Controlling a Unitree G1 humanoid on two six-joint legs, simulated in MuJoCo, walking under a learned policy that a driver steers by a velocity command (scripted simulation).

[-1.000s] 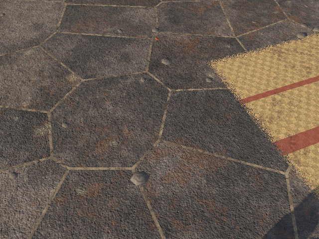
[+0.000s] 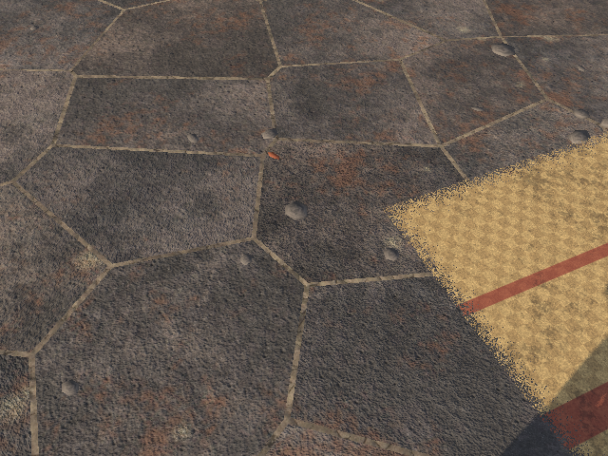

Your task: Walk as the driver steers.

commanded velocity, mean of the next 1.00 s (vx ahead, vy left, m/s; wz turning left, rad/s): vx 0.50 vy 0.00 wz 0.00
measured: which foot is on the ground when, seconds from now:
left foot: down 0.00-0.32, up 0.34-0.84, down 0.86-1.00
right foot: up 0.00-0.28, down 0.30-0.88, up 0.90-1.00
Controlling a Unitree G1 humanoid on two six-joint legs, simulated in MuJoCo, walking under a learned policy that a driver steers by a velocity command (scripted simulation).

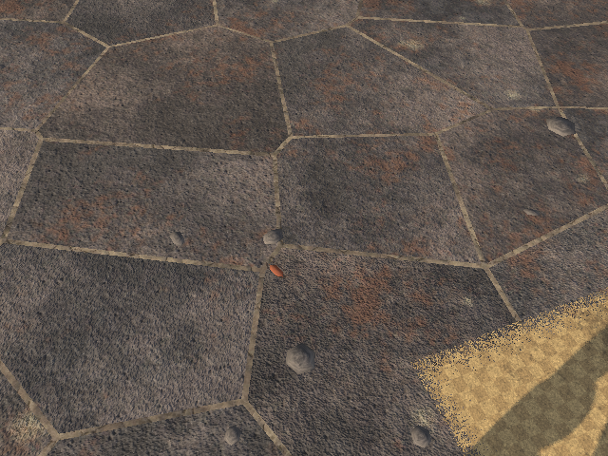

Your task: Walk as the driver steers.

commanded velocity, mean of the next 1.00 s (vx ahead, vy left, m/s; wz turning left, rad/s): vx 0.40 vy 0.00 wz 0.00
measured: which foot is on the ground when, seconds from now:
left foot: down 0.00-0.44, up 0.46-0.88, down 0.90-1.00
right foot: up 0.00-0.40, down 0.42-0.94, up 0.96-1.00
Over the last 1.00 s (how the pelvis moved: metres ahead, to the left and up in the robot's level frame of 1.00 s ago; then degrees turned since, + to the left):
0.55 -0.01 -0.01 1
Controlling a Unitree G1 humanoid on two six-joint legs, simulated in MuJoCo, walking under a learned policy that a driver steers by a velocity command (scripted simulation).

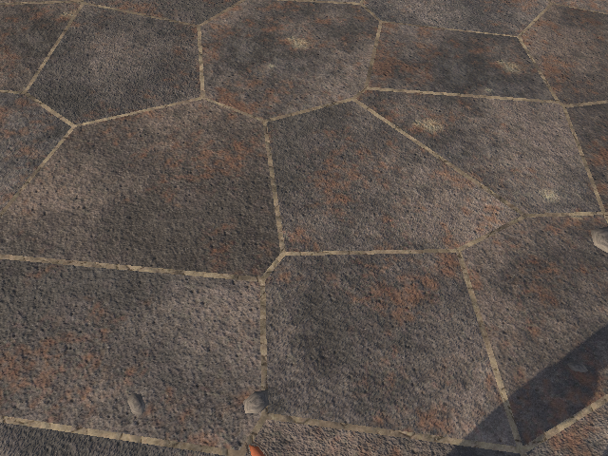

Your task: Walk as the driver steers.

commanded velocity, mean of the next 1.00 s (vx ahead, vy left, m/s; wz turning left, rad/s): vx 0.02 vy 0.00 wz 0.00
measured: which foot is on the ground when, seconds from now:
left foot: down 0.00-1.00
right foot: up 0.00-0.18, down 0.20-1.00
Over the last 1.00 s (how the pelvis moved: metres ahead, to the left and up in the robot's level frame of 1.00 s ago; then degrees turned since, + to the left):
0.48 -0.03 -0.01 -1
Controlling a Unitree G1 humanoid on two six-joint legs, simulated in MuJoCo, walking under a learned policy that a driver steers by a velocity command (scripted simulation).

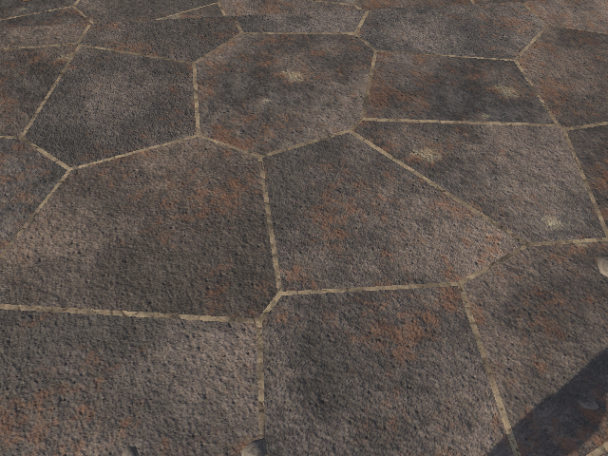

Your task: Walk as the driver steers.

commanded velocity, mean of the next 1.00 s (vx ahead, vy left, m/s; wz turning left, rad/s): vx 0.37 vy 0.00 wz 0.00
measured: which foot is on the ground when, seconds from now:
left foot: down 0.00-0.78, up 0.80-1.00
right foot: down 0.00-0.28, up 0.30-0.74, down 0.76-1.00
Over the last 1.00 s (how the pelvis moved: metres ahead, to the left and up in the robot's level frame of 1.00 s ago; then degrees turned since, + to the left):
0.07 -0.02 0.01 1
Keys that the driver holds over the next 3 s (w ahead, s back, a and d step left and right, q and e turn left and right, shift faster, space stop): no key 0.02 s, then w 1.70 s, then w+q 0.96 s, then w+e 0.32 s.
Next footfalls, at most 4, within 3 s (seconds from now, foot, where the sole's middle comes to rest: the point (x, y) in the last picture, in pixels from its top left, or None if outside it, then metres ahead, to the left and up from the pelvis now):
0.76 right None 0.47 -0.11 -0.77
1.34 left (266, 339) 0.79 0.13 -0.77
1.88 right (358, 242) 1.10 -0.12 -0.77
2.42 left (255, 185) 1.33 0.19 -0.77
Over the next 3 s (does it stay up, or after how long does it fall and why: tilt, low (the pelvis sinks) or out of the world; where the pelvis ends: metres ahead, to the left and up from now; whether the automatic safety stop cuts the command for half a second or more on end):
stays up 1.54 0.16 -0.02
